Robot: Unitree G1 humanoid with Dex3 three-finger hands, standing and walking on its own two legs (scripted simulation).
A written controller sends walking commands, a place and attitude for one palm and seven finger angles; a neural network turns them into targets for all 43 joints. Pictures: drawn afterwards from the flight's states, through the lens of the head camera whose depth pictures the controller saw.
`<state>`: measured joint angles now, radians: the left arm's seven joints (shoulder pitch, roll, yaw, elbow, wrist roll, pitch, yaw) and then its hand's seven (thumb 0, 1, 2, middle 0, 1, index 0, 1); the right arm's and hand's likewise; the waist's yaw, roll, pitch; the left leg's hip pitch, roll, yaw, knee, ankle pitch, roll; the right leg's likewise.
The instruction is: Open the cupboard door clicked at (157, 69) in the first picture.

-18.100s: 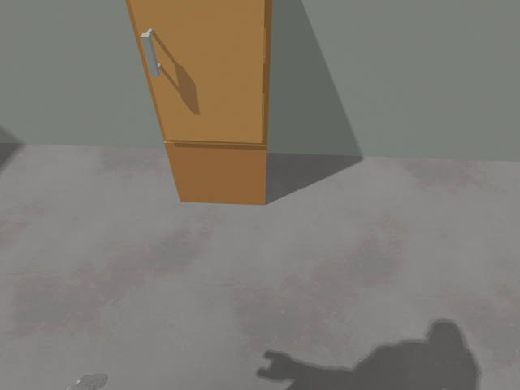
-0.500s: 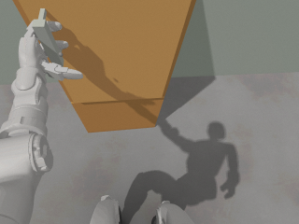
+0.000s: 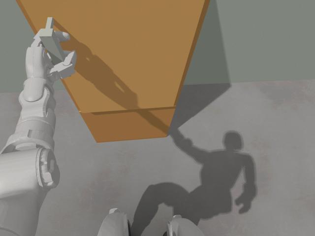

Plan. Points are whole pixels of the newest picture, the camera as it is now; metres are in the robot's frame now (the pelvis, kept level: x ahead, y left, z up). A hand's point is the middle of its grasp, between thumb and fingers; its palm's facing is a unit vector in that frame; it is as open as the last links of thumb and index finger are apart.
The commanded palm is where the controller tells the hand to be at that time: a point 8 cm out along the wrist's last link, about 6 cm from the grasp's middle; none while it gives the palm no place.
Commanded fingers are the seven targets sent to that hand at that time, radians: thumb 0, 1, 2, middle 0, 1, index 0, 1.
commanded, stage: close the thumb around the handle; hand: left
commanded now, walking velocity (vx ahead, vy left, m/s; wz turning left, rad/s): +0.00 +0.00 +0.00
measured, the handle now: (58, 48) +0.56 +0.21 +0.09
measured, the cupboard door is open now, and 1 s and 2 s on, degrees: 1 29 45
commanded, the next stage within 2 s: pull the door open along its arc in 0.14 s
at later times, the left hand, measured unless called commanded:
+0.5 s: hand (68, 69) +0.50 +0.18 +0.09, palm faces +0.05 -1.00 -0.01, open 5.8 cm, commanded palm +0.45 +0.23 +0.09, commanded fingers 0.00 0.90 0.90 -0.40 -1.35 -0.40 -1.35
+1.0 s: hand (100, 120) +0.36 +0.10 +0.09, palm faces +0.42 -0.91 +0.04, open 6.0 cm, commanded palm +0.30 +0.13 +0.09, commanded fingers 0.00 0.90 0.90 -0.40 -1.35 -0.40 -1.35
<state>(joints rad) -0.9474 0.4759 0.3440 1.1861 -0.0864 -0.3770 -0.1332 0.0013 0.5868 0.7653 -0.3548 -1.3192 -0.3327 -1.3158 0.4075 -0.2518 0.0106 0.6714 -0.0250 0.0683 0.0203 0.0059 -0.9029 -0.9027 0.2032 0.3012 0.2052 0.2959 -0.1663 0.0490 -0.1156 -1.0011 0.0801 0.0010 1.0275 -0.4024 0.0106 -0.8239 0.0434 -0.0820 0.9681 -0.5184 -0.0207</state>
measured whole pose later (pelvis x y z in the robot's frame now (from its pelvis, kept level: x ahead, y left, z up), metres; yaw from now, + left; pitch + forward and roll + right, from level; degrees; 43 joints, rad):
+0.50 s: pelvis +0.01 +0.00 +0.01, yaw -1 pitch +20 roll -3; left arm -0.80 0.46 0.40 1.09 -0.12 -0.37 -0.19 0.01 0.72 0.76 -0.36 -1.35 -0.36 -1.35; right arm 0.41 -0.26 0.01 0.63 -0.01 0.09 0.01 0.01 -0.90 -0.90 0.20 0.30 0.20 0.30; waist -0.16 0.05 -0.13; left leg -0.93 0.09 0.03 0.99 -0.40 0.01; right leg -0.78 0.05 -0.05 0.94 -0.51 -0.02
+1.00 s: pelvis +0.00 -0.01 +0.02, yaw +2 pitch +12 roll -1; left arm -0.19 -0.07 -0.01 0.35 0.02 -0.25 0.50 0.00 0.68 0.76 -0.32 -1.35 -0.37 -1.34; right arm 0.22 -0.20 -0.01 0.56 -0.05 0.05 0.07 0.01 -0.91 -0.90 0.20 0.30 0.20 0.30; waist -0.02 0.05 -0.15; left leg -0.75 0.05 0.02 0.93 -0.38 0.00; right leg -0.60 0.01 -0.06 0.92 -0.53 -0.03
